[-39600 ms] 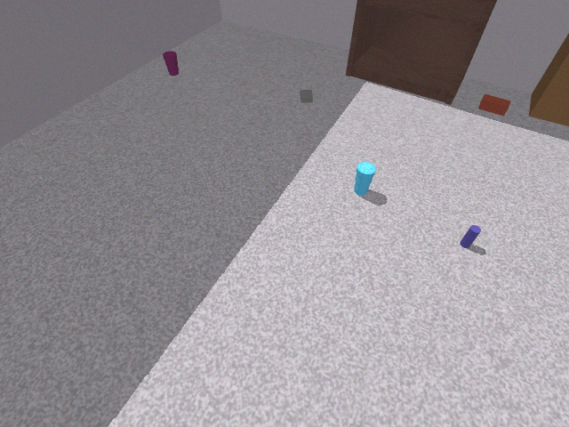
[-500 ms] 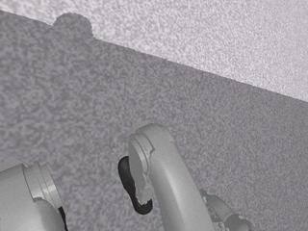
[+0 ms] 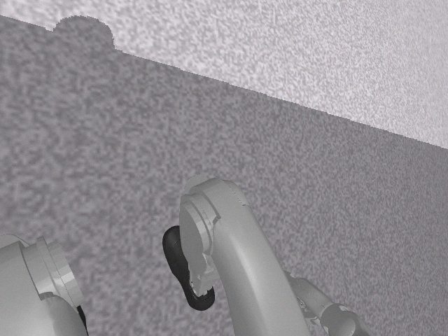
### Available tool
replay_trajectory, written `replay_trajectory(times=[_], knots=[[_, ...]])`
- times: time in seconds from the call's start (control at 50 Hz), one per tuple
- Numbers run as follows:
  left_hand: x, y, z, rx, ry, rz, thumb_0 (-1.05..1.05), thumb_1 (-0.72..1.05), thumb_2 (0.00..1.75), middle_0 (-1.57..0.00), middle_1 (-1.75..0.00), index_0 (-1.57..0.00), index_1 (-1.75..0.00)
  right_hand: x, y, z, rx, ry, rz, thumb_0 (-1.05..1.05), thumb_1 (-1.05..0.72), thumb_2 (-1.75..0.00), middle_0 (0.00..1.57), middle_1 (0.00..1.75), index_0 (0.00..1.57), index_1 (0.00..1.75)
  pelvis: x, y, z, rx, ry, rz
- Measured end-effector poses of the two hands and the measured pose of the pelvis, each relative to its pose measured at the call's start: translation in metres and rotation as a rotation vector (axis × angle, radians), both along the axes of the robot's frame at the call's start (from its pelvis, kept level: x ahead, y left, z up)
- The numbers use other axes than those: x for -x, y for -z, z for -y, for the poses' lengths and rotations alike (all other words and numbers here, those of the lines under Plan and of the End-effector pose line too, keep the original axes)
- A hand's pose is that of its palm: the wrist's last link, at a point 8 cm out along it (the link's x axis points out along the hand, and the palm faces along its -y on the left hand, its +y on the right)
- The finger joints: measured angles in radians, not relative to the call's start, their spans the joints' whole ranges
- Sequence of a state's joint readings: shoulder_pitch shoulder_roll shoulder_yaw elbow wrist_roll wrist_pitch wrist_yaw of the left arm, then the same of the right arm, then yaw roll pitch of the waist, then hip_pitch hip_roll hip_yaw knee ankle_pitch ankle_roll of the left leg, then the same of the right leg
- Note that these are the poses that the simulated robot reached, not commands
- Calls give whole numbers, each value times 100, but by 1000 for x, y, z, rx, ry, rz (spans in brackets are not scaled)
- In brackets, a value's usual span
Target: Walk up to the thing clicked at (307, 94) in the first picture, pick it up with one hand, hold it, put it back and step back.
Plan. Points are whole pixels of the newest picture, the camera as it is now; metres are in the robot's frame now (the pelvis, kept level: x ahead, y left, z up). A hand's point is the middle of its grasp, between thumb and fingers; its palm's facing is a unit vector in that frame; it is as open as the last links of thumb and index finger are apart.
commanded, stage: open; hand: left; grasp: from above
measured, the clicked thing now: out of the picture +0.43 +0.38 -0.28
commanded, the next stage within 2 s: withdraw in 1.02 s
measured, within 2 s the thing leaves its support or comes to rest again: neither
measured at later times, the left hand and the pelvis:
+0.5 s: hand out of the picture +0.43 +0.36 -0.25, palm faces -0.42 -0.17 -0.89, open 12.0 cm; pelvis +0.00 +0.00 +0.00, yaw -1 degrees
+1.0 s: hand out of the picture +0.43 +0.36 -0.24, palm faces -0.42 -0.17 -0.89, open 14.0 cm; pelvis -0.01 +0.00 +0.00, yaw -1 degrees
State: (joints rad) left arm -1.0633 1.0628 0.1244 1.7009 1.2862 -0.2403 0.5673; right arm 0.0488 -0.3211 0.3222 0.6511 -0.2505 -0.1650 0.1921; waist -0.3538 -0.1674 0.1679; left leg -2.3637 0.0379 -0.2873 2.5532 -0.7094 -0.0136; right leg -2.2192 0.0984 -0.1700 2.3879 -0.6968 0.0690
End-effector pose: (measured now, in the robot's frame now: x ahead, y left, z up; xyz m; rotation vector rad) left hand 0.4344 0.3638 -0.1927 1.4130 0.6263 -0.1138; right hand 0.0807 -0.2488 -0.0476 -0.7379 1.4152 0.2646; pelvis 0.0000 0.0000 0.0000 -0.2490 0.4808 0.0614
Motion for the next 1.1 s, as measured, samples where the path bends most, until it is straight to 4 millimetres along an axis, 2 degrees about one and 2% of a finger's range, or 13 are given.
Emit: replay_trajectory(times=[0.14,0.28,0.78,1.1], knots=[[0,0,0,-1,2,-2,0,-1,35,-72,-45,-74,-42,2,-2,-1,-9,-14,4,0,-89,-89,20,30,20,30,2,0,0,2,3,10],[1,1,-1,-3,-5,3,0,1,45,-60,-53,-62,-51,7,-4,-2,-8,-15,-2,0,-89,-89,20,30,20,30,3,0,0,5,6,16],[-5,-8,-2,-4,1,8,0,-40,88,-16,-94,-17,-92,8,-7,-2,-14,-24,-1,0,-88,-89,20,30,20,30,4,-3,0,8,8,18],[-5,-6,-4,-14,1,11,0,-48,96,-8,-101,-9,-100,8,-9,-3,-4,-30,3,0,-88,-89,20,30,20,30,6,-2,0,10,6,21]])
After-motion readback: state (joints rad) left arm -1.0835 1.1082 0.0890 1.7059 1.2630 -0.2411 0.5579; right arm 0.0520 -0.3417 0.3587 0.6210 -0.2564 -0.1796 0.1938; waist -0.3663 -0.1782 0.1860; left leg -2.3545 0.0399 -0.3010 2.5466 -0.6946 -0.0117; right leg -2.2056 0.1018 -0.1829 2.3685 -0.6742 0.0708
